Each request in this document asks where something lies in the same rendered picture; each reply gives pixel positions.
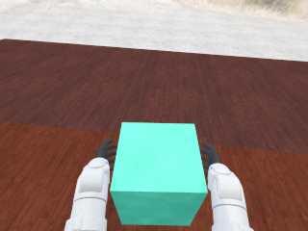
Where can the right robot hand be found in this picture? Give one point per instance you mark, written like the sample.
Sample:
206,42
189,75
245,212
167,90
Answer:
213,156

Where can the robot left forearm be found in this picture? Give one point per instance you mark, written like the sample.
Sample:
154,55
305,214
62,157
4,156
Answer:
90,198

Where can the left robot hand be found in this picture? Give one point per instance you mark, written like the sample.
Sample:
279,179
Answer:
102,151

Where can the carton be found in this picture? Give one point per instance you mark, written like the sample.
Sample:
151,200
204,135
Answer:
158,176

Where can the robot right forearm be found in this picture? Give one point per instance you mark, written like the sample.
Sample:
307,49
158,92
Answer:
228,202

